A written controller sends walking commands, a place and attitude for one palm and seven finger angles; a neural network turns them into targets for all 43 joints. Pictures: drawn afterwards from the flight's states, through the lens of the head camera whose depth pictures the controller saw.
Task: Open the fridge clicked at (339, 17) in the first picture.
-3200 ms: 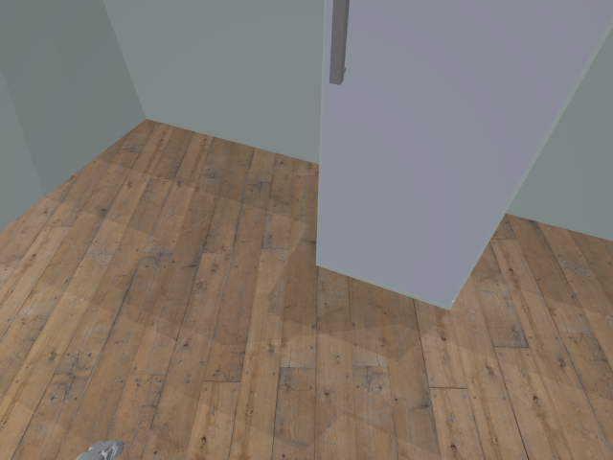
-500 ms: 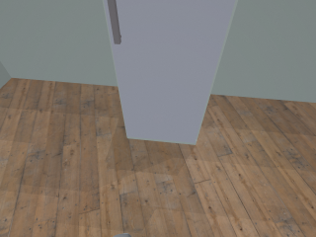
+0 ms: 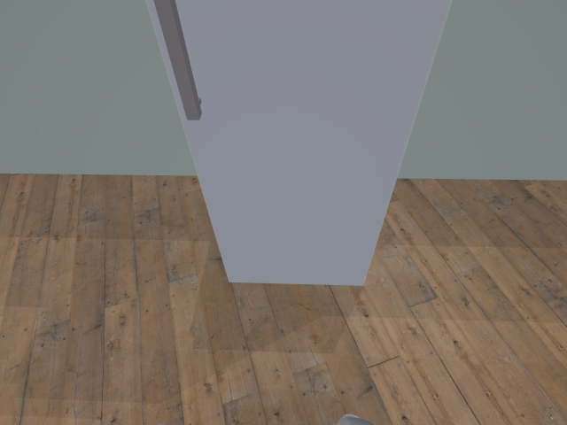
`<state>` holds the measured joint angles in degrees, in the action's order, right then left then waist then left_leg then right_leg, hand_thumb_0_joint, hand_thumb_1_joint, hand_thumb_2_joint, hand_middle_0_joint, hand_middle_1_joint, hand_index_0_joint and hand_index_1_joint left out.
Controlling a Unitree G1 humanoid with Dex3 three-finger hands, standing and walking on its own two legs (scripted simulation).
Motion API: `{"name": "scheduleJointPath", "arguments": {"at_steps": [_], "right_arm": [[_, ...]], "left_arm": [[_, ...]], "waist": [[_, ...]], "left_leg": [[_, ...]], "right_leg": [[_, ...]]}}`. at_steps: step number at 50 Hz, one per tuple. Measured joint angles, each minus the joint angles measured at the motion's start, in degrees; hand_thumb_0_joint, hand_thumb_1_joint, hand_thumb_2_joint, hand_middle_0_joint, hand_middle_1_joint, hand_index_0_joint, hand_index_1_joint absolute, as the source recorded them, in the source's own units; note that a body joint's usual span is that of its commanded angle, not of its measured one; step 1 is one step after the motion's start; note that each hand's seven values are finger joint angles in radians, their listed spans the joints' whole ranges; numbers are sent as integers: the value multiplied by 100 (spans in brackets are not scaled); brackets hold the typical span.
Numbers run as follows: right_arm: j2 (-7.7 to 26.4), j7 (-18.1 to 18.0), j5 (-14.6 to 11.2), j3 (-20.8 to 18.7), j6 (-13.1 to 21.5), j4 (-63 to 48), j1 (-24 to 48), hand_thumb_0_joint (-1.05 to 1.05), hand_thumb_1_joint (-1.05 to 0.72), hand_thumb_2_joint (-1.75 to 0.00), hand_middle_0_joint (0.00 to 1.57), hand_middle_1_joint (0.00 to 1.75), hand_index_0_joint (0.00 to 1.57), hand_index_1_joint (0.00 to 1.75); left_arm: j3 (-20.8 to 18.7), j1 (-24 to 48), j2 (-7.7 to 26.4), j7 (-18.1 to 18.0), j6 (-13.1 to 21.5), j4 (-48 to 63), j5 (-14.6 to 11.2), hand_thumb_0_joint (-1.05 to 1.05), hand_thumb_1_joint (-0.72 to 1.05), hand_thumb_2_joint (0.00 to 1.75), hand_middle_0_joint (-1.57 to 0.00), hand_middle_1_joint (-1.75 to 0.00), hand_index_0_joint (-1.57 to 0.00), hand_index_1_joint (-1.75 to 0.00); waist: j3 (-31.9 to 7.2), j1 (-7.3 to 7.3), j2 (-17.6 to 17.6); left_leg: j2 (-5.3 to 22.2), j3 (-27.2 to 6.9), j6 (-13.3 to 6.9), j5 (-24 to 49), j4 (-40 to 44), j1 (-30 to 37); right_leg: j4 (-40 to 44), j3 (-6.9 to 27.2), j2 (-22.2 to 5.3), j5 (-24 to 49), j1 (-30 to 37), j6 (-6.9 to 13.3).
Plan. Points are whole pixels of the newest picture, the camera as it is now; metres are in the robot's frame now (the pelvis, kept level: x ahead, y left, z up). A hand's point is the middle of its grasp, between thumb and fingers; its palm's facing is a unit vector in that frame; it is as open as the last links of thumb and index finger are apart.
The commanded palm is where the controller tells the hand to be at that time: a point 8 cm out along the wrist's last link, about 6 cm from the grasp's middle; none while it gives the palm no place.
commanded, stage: take the last steps up to it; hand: left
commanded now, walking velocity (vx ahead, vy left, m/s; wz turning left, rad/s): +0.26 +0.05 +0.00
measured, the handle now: (174, 23) +0.67 +0.19 +0.25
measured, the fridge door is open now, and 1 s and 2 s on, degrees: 0 0 0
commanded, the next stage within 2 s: come to a stop and stand still in 0.24 s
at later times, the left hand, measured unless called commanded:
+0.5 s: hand out of the picture +0.13 +0.21 -0.19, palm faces +0.11 -0.98 -0.16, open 7.3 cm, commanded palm none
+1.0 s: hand (179, 414) +0.17 +0.18 -0.16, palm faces +0.03 -0.98 -0.21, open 7.3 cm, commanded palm none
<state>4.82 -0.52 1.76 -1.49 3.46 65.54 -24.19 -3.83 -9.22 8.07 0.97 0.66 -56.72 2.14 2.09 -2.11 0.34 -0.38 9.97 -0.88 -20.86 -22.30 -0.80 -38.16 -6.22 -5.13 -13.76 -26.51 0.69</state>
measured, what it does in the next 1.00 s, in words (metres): walks ahead: right foot, then left foot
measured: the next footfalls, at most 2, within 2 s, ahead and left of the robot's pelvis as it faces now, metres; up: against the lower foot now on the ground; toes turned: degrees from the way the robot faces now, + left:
right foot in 0.04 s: +0.15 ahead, -0.11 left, +0.00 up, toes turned -8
left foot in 0.42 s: +0.26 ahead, +0.15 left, +0.00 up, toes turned +9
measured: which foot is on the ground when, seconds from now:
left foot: down 0.00-0.04, up 0.06-0.40, down 0.42-0.88, up 0.90-1.00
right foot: up 0.00-0.02, down 0.04-0.44, up 0.46-0.82, down 0.84-1.00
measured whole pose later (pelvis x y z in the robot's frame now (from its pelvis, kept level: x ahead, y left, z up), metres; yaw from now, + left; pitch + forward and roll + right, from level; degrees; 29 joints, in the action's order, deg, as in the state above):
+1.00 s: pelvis +0.15 +0.01 +0.01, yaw -1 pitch -1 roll +1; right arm 11.5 0.5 1.3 -3.4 -2.9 61.1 -15.1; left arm -1.9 -16.2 8.0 -1.2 -1.3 -59.8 2.0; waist -0.5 0.2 1.3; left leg 2.3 3.2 0.8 -19.7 -42.0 -20.7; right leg -26.3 -1.6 -3.1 -13.4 -12.1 -1.1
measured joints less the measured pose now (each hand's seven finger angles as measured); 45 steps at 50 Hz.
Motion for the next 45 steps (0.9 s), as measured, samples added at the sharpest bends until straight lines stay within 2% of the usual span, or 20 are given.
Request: {"name": "scheduleJointPath", "arguments": {"at_steps": [2, 4, 6, 8, 10, 13, 19, 21, 23, 25, 29, 34, 36, 38, 40, 42, 43, 45], "right_arm": [[9, 15, -27, -16, -15, 59, -96, 1, -91, -90, 20, 30, 20, 30], [68, 48, -61, -21, -95, 108, -32, 1, -91, -90, 20, 30, 20, 30], [168, 71, -53, -62, -178, 97, 101, 1, -91, -90, 20, 30, 20, 30], [284, 72, -29, -104, -222, 3, 284, 1, -91, -90, 20, 30, 20, 30], [385, 64, -8, -134, -243, -151, 492, 1, -91, -90, 20, 30, 20, 30], [502, 75, -18, -172, -240, -414, 801, 1, -91, -90, 19, 30, 20, 30], [599, 134, -29, -140, -160, -713, 1246, 1, -92, -90, 19, 30, 19, 30], [620, 111, -31, -83, -85, -750, 1305, 1, -92, -90, 19, 30, 19, 30], [495, 37, -34, -10, -69, -692, 1413, 1, -92, -90, 19, 30, 20, 30], [362, -39, -48, 82, -112, -639, 1531, 1, -92, -90, 19, 30, 20, 30], [192, -169, -90, 56, -207, -685, 1760, 0, -92, -90, 19, 30, 20, 30], [242, -191, -56, -69, -322, -809, 1903, -1, -93, -90, 20, 30, 20, 30], [310, -172, -33, -113, -369, -798, 1864, -1, -93, -90, 20, 30, 20, 30], [396, -141, -8, -157, -416, -761, 1783, -1, -93, -90, 20, 30, 20, 30], [486, -97, 5, -196, -471, -698, 1674, 0, -92, -90, 20, 30, 20, 30], [530, -52, -16, -217, -517, -630, 1510, 0, -92, -90, 20, 30, 20, 30], [553, -31, -44, -222, -549, -588, 1450, 0, -92, -90, 20, 30, 20, 30], [633, 20, -56, -227, -639, -519, 1296, 1, -92, -90, 20, 30, 20, 30]], "left_arm": [[22, 43, -32, 8, 131, 69, 25, 0, 91, 90, -20, -30, -20, -29], [42, 65, -93, -19, 281, 77, 3, 0, 91, 90, -20, -30, -20, -29], [69, -30, -151, -56, 315, 40, -33, 0, 91, 90, -20, -30, -20, -29], [-44, -161, -155, -190, 361, 38, -103, -2, 93, 90, -20, -30, -21, -29], [-67, -292, -54, -240, 365, -14, -64, -3, 95, 90, -20, -30, -21, -29], [-20, -498, 68, -218, 312, -188, -25, -3, 95, 90, -20, -30, -21, -29], [50, -871, 127, -137, 171, -523, -20, -1, 93, 90, -20, -30, -20, -29], [77, -1010, 109, -161, 95, -601, -41, -1, 92, 90, -20, -30, -20, -29], [107, -1010, 170, -215, -21, -710, -85, 0, 91, 90, -20, -30, -20, -29], [139, -980, 194, -268, -124, -775, -109, 0, 91, 90, -20, -30, -20, -29], [140, -811, 163, -265, -262, -691, -94, 0, 91, 90, -20, -30, -20, -29], [-4, -554, 244, -236, -407, -335, -55, 0, 91, 90, -20, -30, -20, -29], [-48, -444, 285, -225, -440, -201, -49, 0, 91, 90, -20, -30, -20, -29], [-59, -359, 301, -216, -427, -90, -47, 0, 91, 90, -20, -30, -20, -29], [-40, -333, 289, -219, -354, -33, -49, 0, 91, 90, -20, -30, -20, -29], [15, -414, 303, -224, -217, -8, -31, 0, 91, 90, -20, -30, -20, -29], [43, -443, 282, -241, -157, -55, -15, 0, 91, 90, -20, -30, -20, -29], [134, -507, 157, -231, -168, -165, -10, 0, 91, 90, -20, -30, -20, -29]], "waist": [[28, -3, 45], [97, 24, 136], [87, 64, 182], [36, 104, 223], [-24, 116, 212], [-89, 130, 146], [-71, 319, 25], [-68, 386, 42], [-18, 429, -187], [16, 481, -324], [171, 416, -258], [297, 316, -165], [296, 283, -120], [265, 246, -54], [189, 217, 16], [46, 211, -26], [-4, 225, -25], [-93, 213, 114]], "left_leg": [[114, -37, 48, -443, -671, -97], [236, -316, -35, -772, -2346, -712], [282, -560, -83, -554, -3811, -1423], [417, -655, -52, -124, -4339, -2013], [562, -649, 32, 100, -4148, -2416], [694, -572, 134, 329, -3245, -2680], [634, -454, 165, 733, -1561, -2343], [605, -428, 110, 1261, -949, -1963], [464, -314, -55, 946, -1097, -1879], [392, -185, -131, 795, -1031, -1744], [387, -115, -187, 963, -677, -1579], [501, -72, -162, 1124, -530, -1628], [544, -99, -127, 1160, -550, -1680], [576, -146, -85, 1184, -593, -1740], [596, -186, -29, 1183, -673, -1804], [548, -172, 45, 1101, -866, -1903], [532, -181, 101, 928, -1029, -1965], [466, -407, 150, 296, -1265, -1995]], "right_leg": [[430, -64, 86, 332, 311, 153], [104, -187, 148, 205, 346, 254], [180, -285, 209, -37, 582, 257], [546, -366, 287, 4, 872, 197], [914, -407, 333, 84, 1125, 189], [1297, -401, 333, 128, 1417, 148], [1323, -325, 268, -181, 1826, -96], [1013, -285, 269, -455, 1857, -212], [609, -120, 120, -855, 1789, -236], [99, 125, 119, -1355, 1586, -232], [-949, 326, 242, -1600, 1000, -220], [-1862, 467, 359, -1420, 309, -249], [-1756, 462, 342, -1331, 271, -236], [-1305, 419, 291, -1253, 410, -196], [-620, 364, 242, -1061, 707, -147], [442, 368, 155, -736, 1187, -106], [630, 401, 140, -453, 1229, -130], [647, 379, 190, -266, 1267, -179]]}}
